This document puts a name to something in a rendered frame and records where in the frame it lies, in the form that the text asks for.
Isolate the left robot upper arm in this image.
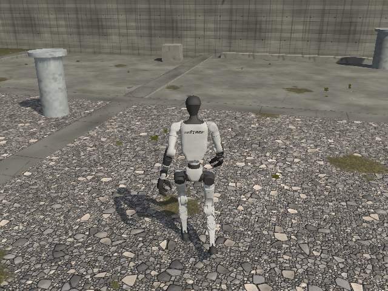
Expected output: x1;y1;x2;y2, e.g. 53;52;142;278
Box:
166;122;181;157

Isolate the robot left hand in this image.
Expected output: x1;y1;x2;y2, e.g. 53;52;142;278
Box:
157;178;172;196

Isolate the robot right shin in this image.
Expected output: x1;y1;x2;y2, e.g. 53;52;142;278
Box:
206;206;216;247

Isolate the robot right hand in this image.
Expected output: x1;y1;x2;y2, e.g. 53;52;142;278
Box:
209;157;223;167

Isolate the humanoid robot torso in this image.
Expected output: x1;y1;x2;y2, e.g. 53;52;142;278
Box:
180;119;208;182

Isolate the robot left forearm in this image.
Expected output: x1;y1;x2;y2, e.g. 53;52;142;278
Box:
159;148;172;179

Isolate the robot right forearm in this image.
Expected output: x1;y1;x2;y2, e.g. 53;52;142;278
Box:
216;144;224;161

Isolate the right robot upper arm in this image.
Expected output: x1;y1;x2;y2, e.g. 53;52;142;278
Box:
206;121;223;153

